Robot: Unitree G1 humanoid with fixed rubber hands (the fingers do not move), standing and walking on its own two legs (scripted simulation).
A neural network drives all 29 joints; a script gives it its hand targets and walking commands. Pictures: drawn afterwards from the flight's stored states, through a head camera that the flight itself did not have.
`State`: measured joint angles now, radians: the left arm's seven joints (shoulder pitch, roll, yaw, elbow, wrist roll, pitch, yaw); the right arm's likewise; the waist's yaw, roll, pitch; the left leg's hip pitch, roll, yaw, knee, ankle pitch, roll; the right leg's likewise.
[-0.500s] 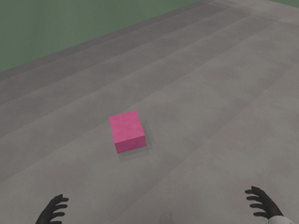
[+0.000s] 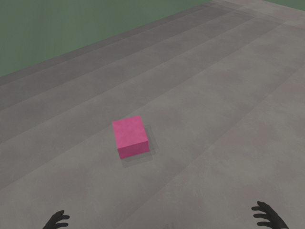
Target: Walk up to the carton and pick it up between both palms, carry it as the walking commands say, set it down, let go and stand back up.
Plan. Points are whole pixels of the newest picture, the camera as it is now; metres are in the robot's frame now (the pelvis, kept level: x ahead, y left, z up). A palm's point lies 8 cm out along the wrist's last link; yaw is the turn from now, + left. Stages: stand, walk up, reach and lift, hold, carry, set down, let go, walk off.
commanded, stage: stand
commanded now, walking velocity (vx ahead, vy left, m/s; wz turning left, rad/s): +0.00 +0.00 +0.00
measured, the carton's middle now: (130, 136) +0.88 +0.19 -0.70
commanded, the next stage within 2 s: walk up in 0.08 s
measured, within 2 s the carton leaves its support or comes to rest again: neither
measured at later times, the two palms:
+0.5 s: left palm out of the picture +0.06 +0.39 -0.08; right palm (276, 216) +0.16 -0.30 -0.07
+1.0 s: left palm (14, 206) +0.21 +0.40 -0.06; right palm (237, 164) +0.32 -0.26 -0.09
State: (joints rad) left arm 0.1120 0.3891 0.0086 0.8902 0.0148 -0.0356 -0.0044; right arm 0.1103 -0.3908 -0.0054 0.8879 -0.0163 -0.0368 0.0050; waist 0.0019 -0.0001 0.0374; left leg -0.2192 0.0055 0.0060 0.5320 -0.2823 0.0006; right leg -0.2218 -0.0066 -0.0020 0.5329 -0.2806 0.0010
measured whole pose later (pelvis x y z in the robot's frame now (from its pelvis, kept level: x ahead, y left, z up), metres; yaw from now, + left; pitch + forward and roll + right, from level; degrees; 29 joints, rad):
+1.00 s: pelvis +0.18 +0.05 -0.01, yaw +11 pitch -1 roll -1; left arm 0.30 0.46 0.10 0.71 0.03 -0.10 -0.04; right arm 0.35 -0.48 -0.06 0.73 -0.01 -0.07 0.04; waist 0.01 0.05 0.02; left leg -0.43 -0.01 -0.08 1.06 -0.42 0.03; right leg -0.34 -0.03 -0.09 0.62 -0.26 -0.03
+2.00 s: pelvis +0.36 +0.09 -0.01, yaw +14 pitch -2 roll +0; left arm 0.10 0.43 0.00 0.93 0.00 -0.04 0.00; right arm 0.12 -0.44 -0.01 0.94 0.00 -0.03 0.00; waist 0.01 -0.01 0.05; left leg -0.25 0.01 -0.01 0.64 -0.36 -0.01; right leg -0.34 -0.06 -0.06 0.63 -0.26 0.01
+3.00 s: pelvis +0.45 +0.03 +0.00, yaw +21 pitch -2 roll +0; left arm 0.08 0.42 0.00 0.96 0.00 -0.04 0.00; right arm 0.07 -0.42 -0.01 0.98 0.00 -0.01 0.01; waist 0.02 0.00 0.05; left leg -0.19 -0.02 -0.02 0.48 -0.25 0.01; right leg -0.22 -0.05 -0.12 0.48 -0.23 0.00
